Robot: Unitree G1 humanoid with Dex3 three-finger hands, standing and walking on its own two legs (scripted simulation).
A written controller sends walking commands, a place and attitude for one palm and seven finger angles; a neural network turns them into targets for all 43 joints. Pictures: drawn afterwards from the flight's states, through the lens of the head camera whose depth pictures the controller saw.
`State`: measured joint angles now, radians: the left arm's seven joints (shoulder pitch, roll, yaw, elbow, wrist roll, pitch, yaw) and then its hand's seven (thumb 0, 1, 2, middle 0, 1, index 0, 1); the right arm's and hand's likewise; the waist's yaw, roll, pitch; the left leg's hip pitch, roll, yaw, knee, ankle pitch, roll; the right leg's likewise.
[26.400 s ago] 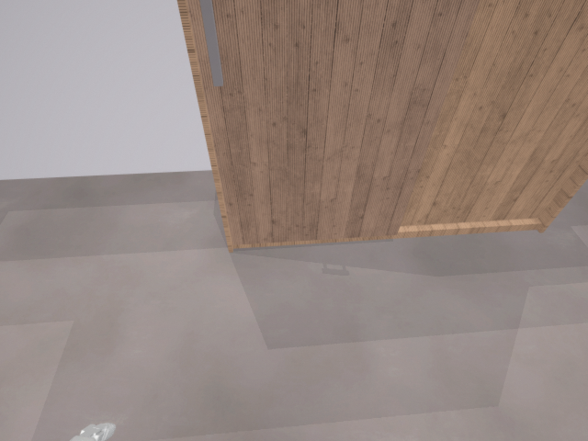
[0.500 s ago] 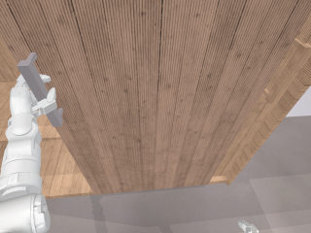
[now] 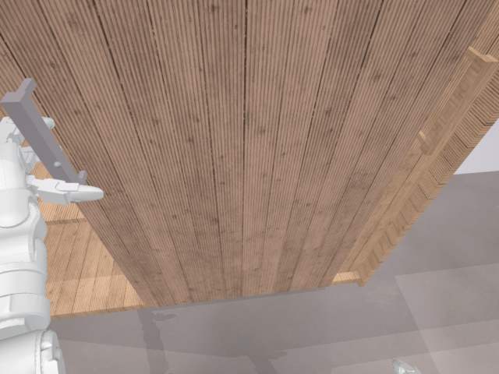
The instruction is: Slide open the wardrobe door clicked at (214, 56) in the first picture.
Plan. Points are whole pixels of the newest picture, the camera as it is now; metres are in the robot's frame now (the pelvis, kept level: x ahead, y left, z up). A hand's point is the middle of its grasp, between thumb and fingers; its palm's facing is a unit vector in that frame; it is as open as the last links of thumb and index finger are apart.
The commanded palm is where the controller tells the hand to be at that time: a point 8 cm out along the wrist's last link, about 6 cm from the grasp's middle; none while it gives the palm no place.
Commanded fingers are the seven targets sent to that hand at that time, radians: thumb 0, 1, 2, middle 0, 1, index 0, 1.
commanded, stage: slip the hand off the handle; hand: left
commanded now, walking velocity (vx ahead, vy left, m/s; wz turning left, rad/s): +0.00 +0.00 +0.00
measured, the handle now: (55, 146) +0.42 +0.34 +0.14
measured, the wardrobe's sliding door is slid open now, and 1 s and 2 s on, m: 0.55 0.55 0.55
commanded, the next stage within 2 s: draw the hand back to the body in 1.42 s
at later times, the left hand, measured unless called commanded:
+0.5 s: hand (23, 168) +0.37 +0.37 +0.13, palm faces +0.53 -0.82 -0.20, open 14.0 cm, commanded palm +0.32 +0.40 +0.14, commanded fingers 0.00 -0.55 0.20 -0.25 -1.15 -0.25 -1.15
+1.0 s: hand out of the picture +0.33 +0.40 +0.13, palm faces +0.48 -0.85 -0.21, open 14.6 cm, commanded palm +0.26 +0.42 +0.14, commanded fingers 0.00 -0.55 0.20 -0.25 -1.15 -0.25 -1.15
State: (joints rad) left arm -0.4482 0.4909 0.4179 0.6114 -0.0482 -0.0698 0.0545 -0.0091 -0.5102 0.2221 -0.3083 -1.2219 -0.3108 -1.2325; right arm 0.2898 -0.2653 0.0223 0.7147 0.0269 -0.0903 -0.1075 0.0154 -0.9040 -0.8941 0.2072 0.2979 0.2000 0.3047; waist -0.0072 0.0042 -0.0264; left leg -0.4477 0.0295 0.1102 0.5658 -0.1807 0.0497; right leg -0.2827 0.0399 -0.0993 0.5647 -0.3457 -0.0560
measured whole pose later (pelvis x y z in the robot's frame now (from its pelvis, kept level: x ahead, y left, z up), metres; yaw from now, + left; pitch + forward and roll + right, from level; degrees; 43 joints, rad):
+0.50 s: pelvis +0.01 +0.00 +0.00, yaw +0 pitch +5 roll -1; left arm -0.45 0.60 0.53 0.71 -0.05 -0.05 -0.04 -0.01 -0.55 0.20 -0.31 -1.18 -0.36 -1.22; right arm 0.26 -0.27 0.03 0.66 0.04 -0.06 -0.12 0.01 -0.90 -0.89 0.21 0.30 0.20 0.30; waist -0.01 0.00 -0.05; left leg -0.49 0.03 0.10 0.60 -0.21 0.05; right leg -0.31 0.04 -0.10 0.59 -0.37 -0.05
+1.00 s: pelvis +0.01 +0.03 +0.00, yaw +0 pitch +5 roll -2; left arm -0.21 0.56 0.57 0.47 -0.14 -0.09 -0.12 -0.01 -0.55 0.20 -0.25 -1.15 -0.25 -1.15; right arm 0.31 -0.27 0.02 0.66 0.04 -0.07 -0.12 0.02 -0.90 -0.89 0.21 0.30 0.20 0.30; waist 0.00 0.02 -0.06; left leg -0.50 0.02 0.12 0.61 -0.22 0.08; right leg -0.32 0.03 -0.09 0.58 -0.36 -0.02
